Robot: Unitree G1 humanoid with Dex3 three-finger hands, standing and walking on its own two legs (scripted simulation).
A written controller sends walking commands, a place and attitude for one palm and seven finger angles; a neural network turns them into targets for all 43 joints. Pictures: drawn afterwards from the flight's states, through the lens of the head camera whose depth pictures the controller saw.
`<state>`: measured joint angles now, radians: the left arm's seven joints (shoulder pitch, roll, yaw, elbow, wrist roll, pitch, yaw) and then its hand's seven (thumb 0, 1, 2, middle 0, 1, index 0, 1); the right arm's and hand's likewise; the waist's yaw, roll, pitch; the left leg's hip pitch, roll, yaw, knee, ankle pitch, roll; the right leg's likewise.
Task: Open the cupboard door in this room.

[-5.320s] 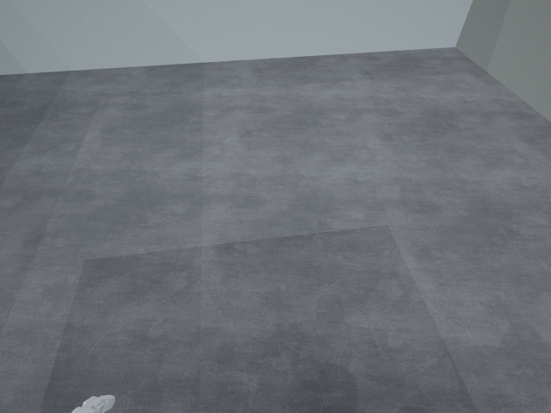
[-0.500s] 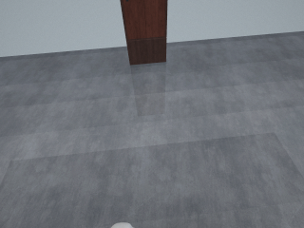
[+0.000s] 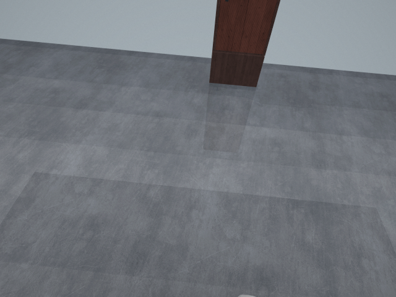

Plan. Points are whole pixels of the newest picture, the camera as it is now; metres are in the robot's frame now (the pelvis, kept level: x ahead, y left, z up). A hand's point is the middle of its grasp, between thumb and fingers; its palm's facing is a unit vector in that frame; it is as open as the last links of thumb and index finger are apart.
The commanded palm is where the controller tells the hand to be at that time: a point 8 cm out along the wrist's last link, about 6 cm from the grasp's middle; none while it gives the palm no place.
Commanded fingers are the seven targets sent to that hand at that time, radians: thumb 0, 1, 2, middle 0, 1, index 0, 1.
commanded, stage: turn or walk to find it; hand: left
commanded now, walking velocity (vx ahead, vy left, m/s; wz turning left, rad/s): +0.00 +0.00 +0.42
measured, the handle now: out of the picture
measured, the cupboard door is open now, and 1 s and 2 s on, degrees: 0 0 0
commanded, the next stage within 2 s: stand and wait in 0.40 s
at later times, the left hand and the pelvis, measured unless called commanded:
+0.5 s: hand out of the picture -0.01 +0.13 -0.15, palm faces +0.25 -0.92 -0.28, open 7.3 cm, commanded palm none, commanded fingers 0.00 0.90 0.90 -0.20 -0.30 -0.20 -0.30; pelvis -0.03 -0.07 +0.00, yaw +13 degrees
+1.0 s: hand out of the picture -0.13 +0.13 -0.18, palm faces +0.30 -0.93 -0.20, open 7.4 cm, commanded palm none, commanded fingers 0.00 0.90 0.90 -0.20 -0.30 -0.20 -0.30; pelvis -0.07 -0.04 -0.01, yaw +14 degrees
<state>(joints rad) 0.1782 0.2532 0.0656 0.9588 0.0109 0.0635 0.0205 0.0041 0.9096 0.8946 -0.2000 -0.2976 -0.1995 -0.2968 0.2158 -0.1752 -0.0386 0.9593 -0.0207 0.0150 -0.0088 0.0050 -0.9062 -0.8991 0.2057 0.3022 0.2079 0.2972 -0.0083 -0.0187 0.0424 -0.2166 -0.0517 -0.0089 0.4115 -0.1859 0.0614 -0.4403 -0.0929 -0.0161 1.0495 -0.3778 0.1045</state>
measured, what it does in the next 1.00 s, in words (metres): steps on the spot: right foot, then left foot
